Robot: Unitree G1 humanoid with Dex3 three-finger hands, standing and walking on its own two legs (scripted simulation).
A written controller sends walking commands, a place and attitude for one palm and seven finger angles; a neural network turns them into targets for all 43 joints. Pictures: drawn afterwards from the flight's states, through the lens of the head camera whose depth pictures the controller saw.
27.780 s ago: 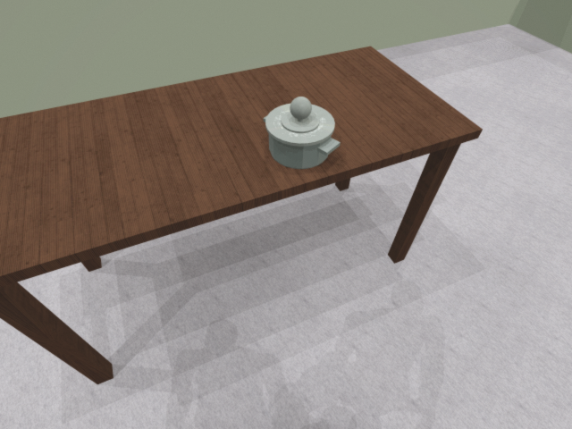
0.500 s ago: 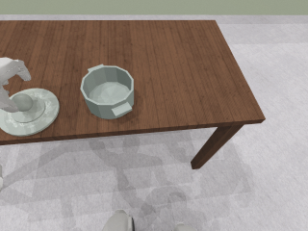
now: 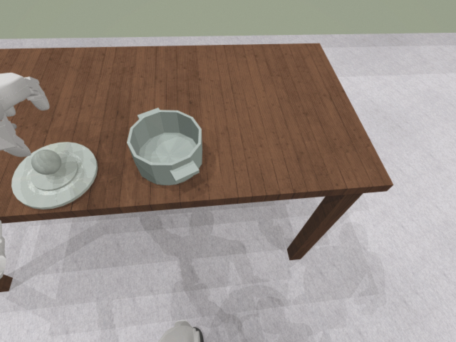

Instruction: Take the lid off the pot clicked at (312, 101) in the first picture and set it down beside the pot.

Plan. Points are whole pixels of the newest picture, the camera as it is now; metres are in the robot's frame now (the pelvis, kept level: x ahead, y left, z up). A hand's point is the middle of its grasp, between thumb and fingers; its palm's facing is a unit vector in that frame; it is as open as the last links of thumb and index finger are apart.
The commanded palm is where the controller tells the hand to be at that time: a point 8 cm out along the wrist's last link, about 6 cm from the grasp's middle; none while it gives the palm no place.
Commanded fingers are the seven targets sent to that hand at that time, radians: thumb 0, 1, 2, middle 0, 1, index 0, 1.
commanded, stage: raise the empty hand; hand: left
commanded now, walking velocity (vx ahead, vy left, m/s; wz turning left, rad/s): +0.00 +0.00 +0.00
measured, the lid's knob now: (46, 162) +0.46 +0.35 -0.01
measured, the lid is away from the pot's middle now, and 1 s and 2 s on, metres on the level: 0.24 0.24 0.24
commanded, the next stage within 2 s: draw the hand back to the body in 0.28 s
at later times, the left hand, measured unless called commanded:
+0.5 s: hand (2, 116) +0.45 +0.34 +0.14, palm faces -0.38 -0.12 -0.92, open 11.1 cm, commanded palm +0.44 +0.34 +0.20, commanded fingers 0.00 -0.05 0.72 -0.38 -0.81 -0.38 -0.81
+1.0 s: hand (23, 122) +0.41 +0.28 +0.16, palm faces +0.18 -0.78 -0.60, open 11.1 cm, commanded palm +0.36 +0.32 +0.20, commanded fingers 0.00 0.00 0.73 -0.37 -0.78 -0.37 -0.78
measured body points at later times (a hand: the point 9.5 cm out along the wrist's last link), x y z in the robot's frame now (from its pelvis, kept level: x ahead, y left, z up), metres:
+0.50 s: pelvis +0.01 +0.00 +0.01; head +0.08 +0.01 +0.45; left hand +0.46 +0.35 +0.19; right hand +0.06 -0.29 -0.11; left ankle +0.07 +0.09 -0.71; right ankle -0.03 -0.16 -0.71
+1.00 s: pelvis +0.00 -0.01 +0.02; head +0.04 -0.01 +0.47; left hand +0.39 +0.32 +0.20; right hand +0.15 -0.25 -0.09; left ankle +0.07 +0.09 -0.71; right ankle -0.03 -0.16 -0.71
